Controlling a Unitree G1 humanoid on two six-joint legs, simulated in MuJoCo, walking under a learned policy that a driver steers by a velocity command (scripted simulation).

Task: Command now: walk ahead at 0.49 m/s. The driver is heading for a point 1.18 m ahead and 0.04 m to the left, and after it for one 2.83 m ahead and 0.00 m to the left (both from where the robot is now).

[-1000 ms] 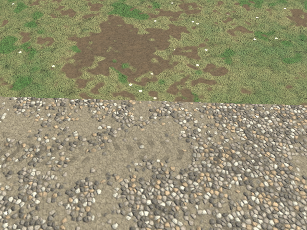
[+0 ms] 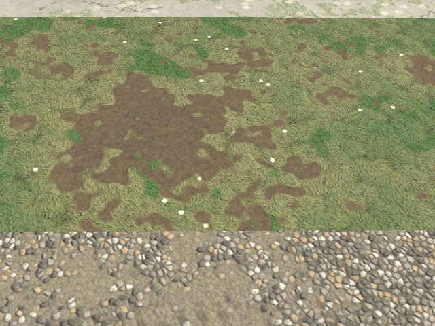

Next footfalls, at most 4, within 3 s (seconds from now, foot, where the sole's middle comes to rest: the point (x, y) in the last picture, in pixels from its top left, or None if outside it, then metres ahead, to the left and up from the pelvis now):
0.30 right None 0.34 -0.17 -0.78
0.88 left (196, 285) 0.65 0.07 -0.78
1.44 right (259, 205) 0.96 -0.16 -0.78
1.98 left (191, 158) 1.21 0.10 -0.78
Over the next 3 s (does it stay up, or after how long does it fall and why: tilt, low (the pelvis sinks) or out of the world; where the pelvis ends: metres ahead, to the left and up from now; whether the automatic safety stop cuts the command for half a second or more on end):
stays up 1.16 -0.04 -0.01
